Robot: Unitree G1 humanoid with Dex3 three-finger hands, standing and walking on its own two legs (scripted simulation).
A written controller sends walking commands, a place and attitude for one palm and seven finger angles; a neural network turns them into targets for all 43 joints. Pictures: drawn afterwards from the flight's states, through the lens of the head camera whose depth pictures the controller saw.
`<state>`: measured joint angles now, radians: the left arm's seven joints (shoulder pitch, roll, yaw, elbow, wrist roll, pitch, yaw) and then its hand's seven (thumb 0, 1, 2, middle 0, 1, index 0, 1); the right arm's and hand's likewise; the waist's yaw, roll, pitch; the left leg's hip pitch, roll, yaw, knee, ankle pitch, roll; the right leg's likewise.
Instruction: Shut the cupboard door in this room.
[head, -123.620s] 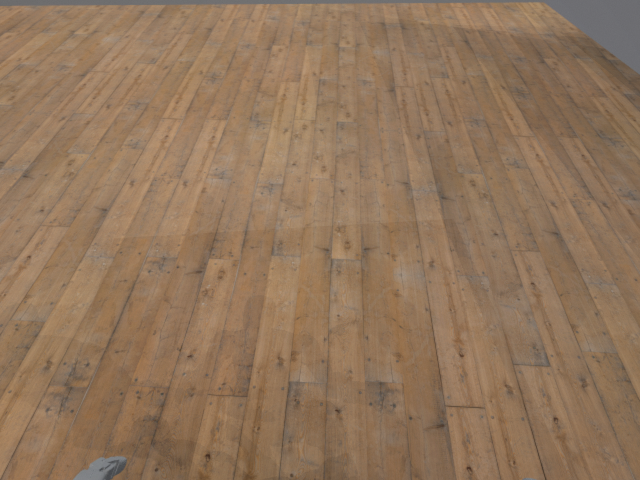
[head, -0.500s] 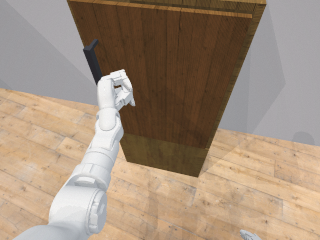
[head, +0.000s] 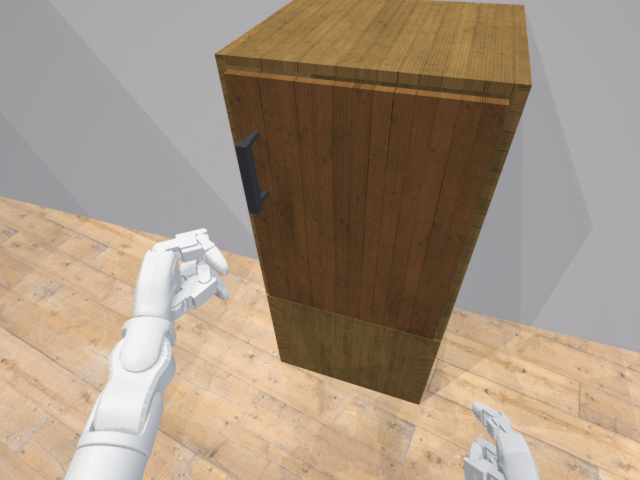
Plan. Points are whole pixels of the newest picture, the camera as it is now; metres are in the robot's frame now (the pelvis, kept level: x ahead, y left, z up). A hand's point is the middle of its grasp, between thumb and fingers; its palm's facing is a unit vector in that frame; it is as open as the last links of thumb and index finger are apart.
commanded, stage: draw the hand back to the body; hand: left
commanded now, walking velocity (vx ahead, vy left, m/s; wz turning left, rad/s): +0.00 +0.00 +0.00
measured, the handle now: (254, 173) +0.61 +0.16 +0.07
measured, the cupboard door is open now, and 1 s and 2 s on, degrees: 0 0 0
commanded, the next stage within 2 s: step back with the hand held close in 0.90 s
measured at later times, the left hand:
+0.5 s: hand (48, 341) +0.21 +0.28 +0.15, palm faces +0.44 -0.81 -0.38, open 5.9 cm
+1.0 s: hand (38, 341) +0.21 +0.28 +0.16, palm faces +0.47 -0.79 -0.40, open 7.4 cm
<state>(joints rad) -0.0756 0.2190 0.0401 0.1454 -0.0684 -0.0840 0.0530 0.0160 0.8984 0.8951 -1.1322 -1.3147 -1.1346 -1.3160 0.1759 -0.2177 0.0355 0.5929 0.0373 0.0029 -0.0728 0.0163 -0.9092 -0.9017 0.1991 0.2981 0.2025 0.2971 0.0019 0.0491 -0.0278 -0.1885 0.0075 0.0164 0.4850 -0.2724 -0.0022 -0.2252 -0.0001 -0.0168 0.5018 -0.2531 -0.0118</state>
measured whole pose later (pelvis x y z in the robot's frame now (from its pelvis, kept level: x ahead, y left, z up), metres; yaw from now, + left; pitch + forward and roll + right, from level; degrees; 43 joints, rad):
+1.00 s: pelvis +0.02 +0.02 +0.01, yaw +1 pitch -4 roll +0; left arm 0.45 0.34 0.34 -0.37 -0.06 -0.07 0.10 0.02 0.89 0.89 -0.21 -0.30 -0.21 -0.31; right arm 0.20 -0.21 0.03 0.64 0.00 -0.10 -0.08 0.02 -0.91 -0.90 0.20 0.30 0.21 0.30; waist 0.06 0.06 -0.01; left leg -0.08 0.00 0.01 0.41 -0.27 0.01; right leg -0.10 -0.01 -0.03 0.39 -0.23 0.01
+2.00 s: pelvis -0.10 +0.02 -0.02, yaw +5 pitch -1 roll -1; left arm 0.52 0.46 0.48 -0.47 0.00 -0.29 0.16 0.01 0.89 0.89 -0.21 -0.30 -0.21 -0.30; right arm 0.28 -0.22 -0.01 0.58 0.01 -0.09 -0.09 0.02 -0.90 -0.90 0.20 0.30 0.21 0.30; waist -0.05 -0.01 0.01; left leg -0.49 0.01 0.02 0.71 -0.26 0.05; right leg -0.45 0.02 0.02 0.64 -0.17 0.02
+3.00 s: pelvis -0.35 +0.04 +0.00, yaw -1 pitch -2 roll -1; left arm 0.57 0.48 0.43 -0.51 -0.04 -0.19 0.16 0.01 0.89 0.89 -0.21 -0.30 -0.22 -0.30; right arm 0.29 -0.21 0.00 0.67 -0.01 -0.05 -0.07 0.02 -0.90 -0.90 0.20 0.30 0.21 0.30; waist 0.00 -0.02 -0.06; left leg -0.57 0.05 0.04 0.96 -0.36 -0.02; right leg -0.21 0.06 -0.09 0.50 -0.26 -0.10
